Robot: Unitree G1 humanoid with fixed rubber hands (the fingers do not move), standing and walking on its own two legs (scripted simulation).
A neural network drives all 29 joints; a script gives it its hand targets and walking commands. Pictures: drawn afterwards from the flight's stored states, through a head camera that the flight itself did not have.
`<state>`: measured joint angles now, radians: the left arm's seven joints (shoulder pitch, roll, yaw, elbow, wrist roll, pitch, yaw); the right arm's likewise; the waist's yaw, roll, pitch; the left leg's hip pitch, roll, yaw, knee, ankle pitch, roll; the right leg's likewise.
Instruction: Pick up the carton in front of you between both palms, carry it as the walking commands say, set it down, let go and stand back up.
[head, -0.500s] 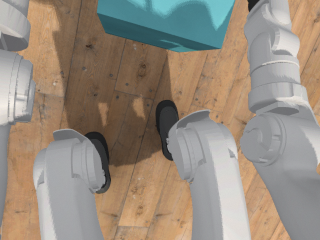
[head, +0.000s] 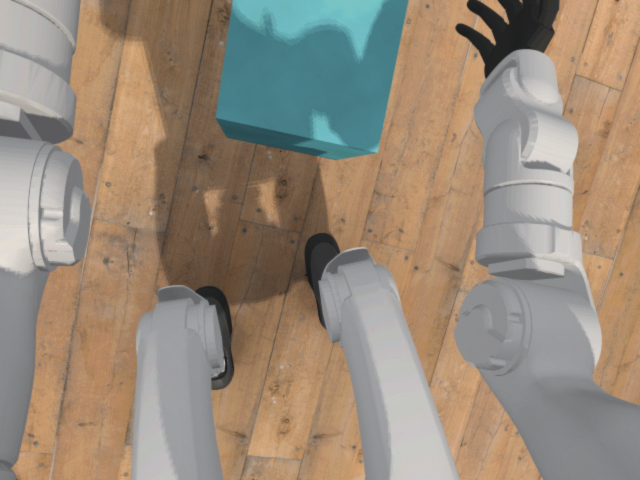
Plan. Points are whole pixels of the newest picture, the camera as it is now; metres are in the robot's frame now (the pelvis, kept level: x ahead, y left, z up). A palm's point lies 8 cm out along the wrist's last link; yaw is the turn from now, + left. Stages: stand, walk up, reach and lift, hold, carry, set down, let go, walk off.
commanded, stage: set down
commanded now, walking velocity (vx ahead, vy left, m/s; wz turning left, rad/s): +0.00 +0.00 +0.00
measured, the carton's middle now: (300, 79) +0.54 -0.10 -0.38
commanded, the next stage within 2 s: let go in 0.36 s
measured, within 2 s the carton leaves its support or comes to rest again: neither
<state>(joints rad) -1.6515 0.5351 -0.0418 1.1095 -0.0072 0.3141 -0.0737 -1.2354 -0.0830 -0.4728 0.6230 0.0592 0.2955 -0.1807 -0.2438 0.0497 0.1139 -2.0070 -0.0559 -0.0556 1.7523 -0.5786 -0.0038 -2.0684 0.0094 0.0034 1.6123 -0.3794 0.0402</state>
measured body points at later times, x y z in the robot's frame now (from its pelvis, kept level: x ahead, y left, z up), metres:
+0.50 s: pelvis +0.03 +0.00 +0.13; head +0.36 -0.01 +0.44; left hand +0.64 +0.10 +0.03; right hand +0.49 -0.27 +0.03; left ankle +0.06 +0.11 -0.47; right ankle +0.14 -0.13 -0.47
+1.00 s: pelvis +0.08 -0.03 +0.23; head +0.26 -0.02 +0.64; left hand +0.44 +0.15 +0.13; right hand +0.35 -0.27 +0.14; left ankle +0.06 +0.11 -0.47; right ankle +0.14 -0.13 -0.47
